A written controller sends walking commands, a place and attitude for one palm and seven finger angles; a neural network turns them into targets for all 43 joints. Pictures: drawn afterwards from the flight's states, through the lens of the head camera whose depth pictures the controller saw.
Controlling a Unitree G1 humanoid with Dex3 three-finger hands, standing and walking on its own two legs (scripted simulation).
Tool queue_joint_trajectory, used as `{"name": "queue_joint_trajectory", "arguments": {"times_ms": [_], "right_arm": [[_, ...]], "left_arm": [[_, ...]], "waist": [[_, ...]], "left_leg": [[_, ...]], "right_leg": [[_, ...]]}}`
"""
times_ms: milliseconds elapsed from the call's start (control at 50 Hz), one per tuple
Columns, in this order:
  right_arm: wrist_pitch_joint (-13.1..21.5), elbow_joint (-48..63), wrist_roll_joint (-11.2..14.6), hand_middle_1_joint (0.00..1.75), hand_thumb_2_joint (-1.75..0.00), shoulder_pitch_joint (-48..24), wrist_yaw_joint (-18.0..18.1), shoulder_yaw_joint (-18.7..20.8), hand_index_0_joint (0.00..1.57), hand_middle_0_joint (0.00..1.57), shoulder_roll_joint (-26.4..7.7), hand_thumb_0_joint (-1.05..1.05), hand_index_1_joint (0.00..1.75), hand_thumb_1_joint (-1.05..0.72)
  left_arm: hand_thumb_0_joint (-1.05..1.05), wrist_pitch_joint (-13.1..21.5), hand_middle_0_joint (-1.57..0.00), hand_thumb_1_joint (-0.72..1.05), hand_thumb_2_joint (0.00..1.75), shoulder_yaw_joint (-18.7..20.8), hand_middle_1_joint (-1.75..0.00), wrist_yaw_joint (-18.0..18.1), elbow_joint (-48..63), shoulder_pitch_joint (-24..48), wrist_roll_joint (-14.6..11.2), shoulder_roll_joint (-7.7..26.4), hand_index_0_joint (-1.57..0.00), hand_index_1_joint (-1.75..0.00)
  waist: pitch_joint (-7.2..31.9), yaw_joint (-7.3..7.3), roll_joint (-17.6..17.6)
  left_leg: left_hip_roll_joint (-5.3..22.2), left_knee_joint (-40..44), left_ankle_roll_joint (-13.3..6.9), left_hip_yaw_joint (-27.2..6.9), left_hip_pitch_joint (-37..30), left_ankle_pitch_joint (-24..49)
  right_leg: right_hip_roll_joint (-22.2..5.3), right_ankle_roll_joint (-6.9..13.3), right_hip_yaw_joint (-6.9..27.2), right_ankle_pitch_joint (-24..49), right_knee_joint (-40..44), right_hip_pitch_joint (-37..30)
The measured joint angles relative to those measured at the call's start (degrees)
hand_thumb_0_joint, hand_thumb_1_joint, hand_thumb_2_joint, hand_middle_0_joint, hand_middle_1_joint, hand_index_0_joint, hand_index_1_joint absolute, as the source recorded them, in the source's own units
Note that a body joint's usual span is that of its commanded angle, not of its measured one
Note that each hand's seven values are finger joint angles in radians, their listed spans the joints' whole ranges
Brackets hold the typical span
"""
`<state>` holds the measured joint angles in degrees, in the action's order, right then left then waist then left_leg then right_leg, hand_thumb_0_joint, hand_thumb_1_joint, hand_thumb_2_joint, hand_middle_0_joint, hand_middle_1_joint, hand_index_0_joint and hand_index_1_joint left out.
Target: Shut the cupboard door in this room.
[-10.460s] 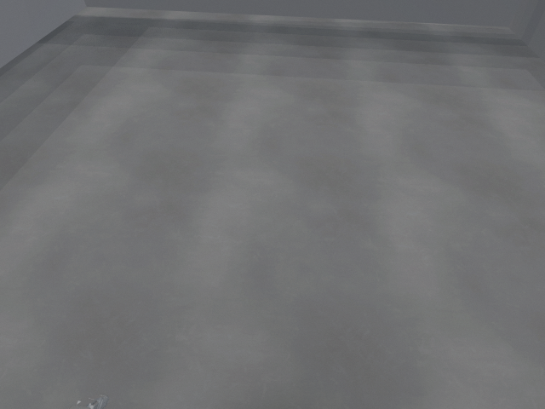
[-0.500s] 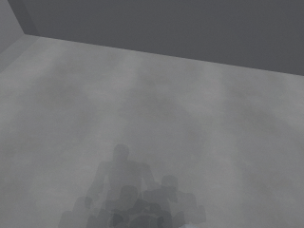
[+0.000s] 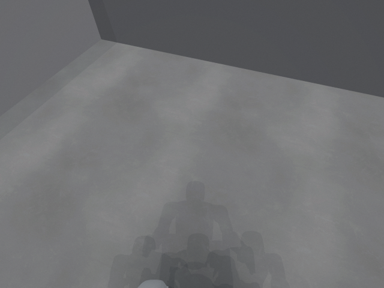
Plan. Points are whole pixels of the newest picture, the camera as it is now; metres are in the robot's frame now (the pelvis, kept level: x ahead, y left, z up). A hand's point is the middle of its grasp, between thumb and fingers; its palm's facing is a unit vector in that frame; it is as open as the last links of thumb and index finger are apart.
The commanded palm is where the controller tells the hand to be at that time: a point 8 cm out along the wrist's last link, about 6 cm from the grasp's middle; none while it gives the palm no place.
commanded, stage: turn or walk to find it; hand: left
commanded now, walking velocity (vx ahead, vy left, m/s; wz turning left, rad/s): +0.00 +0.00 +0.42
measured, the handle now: out of the picture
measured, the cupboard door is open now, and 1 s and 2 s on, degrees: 78 78 78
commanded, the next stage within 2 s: none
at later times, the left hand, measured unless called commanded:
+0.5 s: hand out of the picture +0.04 +0.25 -0.16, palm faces +0.20 -0.94 -0.26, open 7.4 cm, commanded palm none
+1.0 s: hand out of the picture -0.10 +0.24 -0.19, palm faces +0.45 -0.86 -0.24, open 7.4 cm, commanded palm none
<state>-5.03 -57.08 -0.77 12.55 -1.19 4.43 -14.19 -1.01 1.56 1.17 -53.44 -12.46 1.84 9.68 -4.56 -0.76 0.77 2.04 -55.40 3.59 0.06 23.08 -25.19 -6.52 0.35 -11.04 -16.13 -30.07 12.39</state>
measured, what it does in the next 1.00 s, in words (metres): steps on the spot, turning left: left foot, then right foot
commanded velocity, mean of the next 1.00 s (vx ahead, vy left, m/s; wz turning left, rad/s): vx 0.00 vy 0.00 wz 0.42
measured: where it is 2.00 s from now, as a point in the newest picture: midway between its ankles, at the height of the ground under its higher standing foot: outside the picture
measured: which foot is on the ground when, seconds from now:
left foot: up 0.00-0.10, down 0.12-0.56, up 0.58-0.94, down 0.96-1.00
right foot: down 0.00-0.12, up 0.14-0.54, down 0.56-0.96, up 0.98-1.00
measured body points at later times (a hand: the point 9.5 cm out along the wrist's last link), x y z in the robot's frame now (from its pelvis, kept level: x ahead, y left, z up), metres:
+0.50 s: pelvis -0.02 +0.03 +0.00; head +0.01 +0.03 +0.45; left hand +0.03 +0.30 -0.14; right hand +0.10 -0.20 -0.15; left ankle -0.02 +0.14 -0.74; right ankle +0.00 -0.11 -0.71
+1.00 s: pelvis -0.04 +0.03 -0.01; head -0.01 +0.07 +0.43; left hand -0.12 +0.28 -0.17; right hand +0.13 -0.17 -0.15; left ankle -0.10 +0.13 -0.74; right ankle +0.00 -0.10 -0.72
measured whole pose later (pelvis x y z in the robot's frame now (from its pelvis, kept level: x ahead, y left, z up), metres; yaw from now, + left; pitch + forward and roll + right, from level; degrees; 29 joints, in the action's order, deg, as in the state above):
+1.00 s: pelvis -0.04 +0.03 -0.01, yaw +26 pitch +0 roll +1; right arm -2.2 -55.6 -0.7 9.5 -1.0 3.0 -12.6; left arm -3.1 3.2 1.2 -55.2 -13.1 1.1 14.0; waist -5.6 0.7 -3.1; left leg 0.9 -35.1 -0.6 3.7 15.8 -18.8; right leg -9.5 -3.3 -9.5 -28.0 -45.5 18.6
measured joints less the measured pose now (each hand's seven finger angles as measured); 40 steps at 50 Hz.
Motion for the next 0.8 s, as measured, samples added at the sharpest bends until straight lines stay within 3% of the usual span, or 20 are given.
{"name": "queue_joint_trajectory", "arguments": {"times_ms": [60,120,160,200,260,320,420,500,540,560,620,700,740,800], "right_arm": [[0.45,0.03,0.36,0.3,-0.9,-1.19,0.17,-0.58,0.19,0.19,0.42,0.01,0.29,-0.91],[1.66,1.0,0.46,0.3,-0.9,-2.16,0.18,-1.08,0.19,0.19,0.6,0.01,0.29,-0.91],[2.57,1.43,0.23,0.3,-0.9,-3.19,0.2,-1.31,0.2,0.19,1.65,0.01,0.29,-0.91],[3.24,2.0,0.06,0.3,-0.9,-3.54,0.54,-1.73,0.2,0.19,2.41,0.0,0.29,-0.91],[3.57,2.29,-0.08,0.3,-0.9,-3.68,1.19,-2.29,0.2,0.2,3.03,0.0,0.29,-0.91],[3.56,2.24,-0.05,0.3,-0.9,-3.71,1.28,-2.55,0.2,0.2,3.17,0.0,0.29,-0.91],[3.3,2.43,-0.22,0.3,-0.9,-3.26,1.09,-2.31,0.2,0.2,3.09,0.0,0.29,-0.91],[2.74,2.39,-0.38,0.3,-0.9,-2.42,0.93,-1.75,0.2,0.2,2.59,0.0,0.3,-0.91],[2.42,2.32,-0.21,0.3,-0.9,-1.71,0.86,-1.39,0.2,0.2,2.24,0.0,0.3,-0.91],[2.31,2.32,0.0,0.3,-0.9,-1.27,0.78,-1.17,0.2,0.2,2.0,0.0,0.3,-0.91],[1.19,1.8,0.03,0.3,-0.9,-0.84,0.71,-0.27,0.2,0.2,0.79,0.0,0.29,-0.91],[0.36,1.27,-0.22,0.3,-0.9,-0.34,0.15,0.5,0.2,0.2,-0.35,0.0,0.29,-0.91],[0.35,1.06,-0.22,0.3,-0.9,0.05,0.04,0.51,0.2,0.2,-0.52,0.0,0.29,-0.91],[0.16,0.51,-0.09,0.3,-0.9,0.18,0.02,0.28,0.2,0.19,-0.4,0.0,0.29,-0.91]], "left_arm": [[0.0,0.0,-0.2,0.9,0.9,0.36,-0.3,-0.16,-0.65,-0.53,0.1,1.01,-0.2,-0.3],[0.0,-0.58,-0.2,0.9,0.9,0.96,-0.3,-0.22,-1.42,-1.41,-0.3,2.39,-0.2,-0.3],[0.0,-1.77,-0.2,0.91,0.9,1.55,-0.3,-0.11,-2.08,-1.54,-0.64,3.99,-0.2,-0.3],[0.0,-3.15,-0.2,0.91,0.9,1.91,-0.3,0.14,-3.06,-1.4,-0.71,4.92,-0.2,-0.3],[0.01,-3.44,-0.2,0.91,0.9,2.24,-0.29,-0.18,-3.62,-0.49,-0.79,5.54,-0.2,-0.3],[0.01,-2.93,-0.2,0.91,0.9,2.14,-0.29,-0.38,-2.85,0.4,-0.87,5.48,-0.2,-0.3],[0.01,-2.53,-0.2,0.91,0.9,1.75,-0.29,-0.29,-1.22,2.46,-1.01,4.59,-0.2,-0.3],[0.01,-1.79,-0.2,0.91,0.9,1.22,-0.29,-0.24,0.2,4.15,-1.23,3.4,-0.2,-0.3],[0.0,-1.05,-0.2,0.91,0.9,0.89,-0.29,-0.23,0.93,4.4,-1.3,2.87,-0.2,-0.3],[0.0,-0.51,-0.2,0.91,0.9,0.74,-0.29,-0.16,1.27,4.32,-1.17,2.65,-0.2,-0.3],[0.0,0.31,-0.2,0.91,0.9,0.16,-0.29,0.01,1.62,3.85,-0.68,1.0,-0.2,-0.3],[0.0,-0.14,-0.2,0.91,0.9,-0.11,-0.3,0.14,1.33,2.27,-0.53,-0.18,-0.2,-0.3],[0.0,-0.21,-0.2,0.91,0.9,-0.12,-0.3,0.19,0.91,1.78,-0.4,-0.32,-0.2,-0.3],[0.0,-0.07,-0.2,0.91,0.9,-0.08,-0.3,0.11,0.41,1.18,-0.16,-0.16,-0.2,-0.3]], "waist": [[-0.61,0.91,-1.21],[-0.51,1.14,-1.93],[-0.87,1.65,-3.95],[-0.55,1.75,-4.14],[-0.13,1.57,-3.44],[0.28,1.58,-2.51],[0.66,0.59,-1.13],[0.83,-0.43,0.03],[1.22,-0.62,0.38],[1.5,-0.55,0.49],[1.19,-0.67,2.07],[1.0,-0.96,2.36],[0.75,-1.12,1.97],[0.19,-0.81,0.92]], "left_leg": [[0.12,8.91,-0.31,1.59,-3.74,-0.91],[-0.09,21.11,-1.38,3.07,-8.56,6.29],[-1.37,20.44,-3.55,3.53,-8.07,6.9],[-1.45,20.75,-4.83,3.21,-8.19,6.34],[-1.65,24.32,-5.24,1.9,-9.32,8.39],[-2.04,27.44,-5.58,0.7,-10.1,10.58],[-2.82,29.0,-5.38,-1.57,-9.72,12.28],[-3.56,27.71,-4.57,-3.7,-8.1,12.46],[-4.2,25.97,-3.86,-4.66,-6.77,11.99],[-4.6,24.33,-3.42,-5.04,-5.74,11.38],[-5.07,10.57,-2.73,-5.08,-0.74,0.98],[-3.63,-7.2,-1.68,-2.86,4.55,1.83],[-2.27,-9.02,-0.9,-1.92,4.69,2.54],[-0.71,-4.89,-0.15,-0.73,2.58,1.21]], "right_leg": [[-1.3,-0.82,-1.16,-0.49,-1.55,0.95],[-2.63,-2.3,-2.49,-2.16,-5.45,2.81],[-3.07,-3.23,0.47,-7.69,-12.28,5.75],[-1.19,-3.66,3.85,-12.63,-21.09,9.07],[0.66,-4.07,6.3,-10.72,-28.88,12.17],[1.44,-4.59,7.47,-9.01,-29.14,12.81],[2.5,-4.84,8.7,-9.57,-22.23,10.66],[3.83,-4.35,8.81,-8.24,-12.5,6.7],[4.3,-4.05,8.25,-3.5,-4.59,3.34],[4.28,-2.73,7.95,-1.05,-0.9,1.85],[4.0,0.25,5.97,-1.13,-1.94,1.74],[2.76,0.35,3.88,-0.69,-0.06,0.17],[2.03,0.26,2.74,-0.53,0.43,-0.32],[0.75,-0.03,1.24,-0.67,0.43,-0.53]]}}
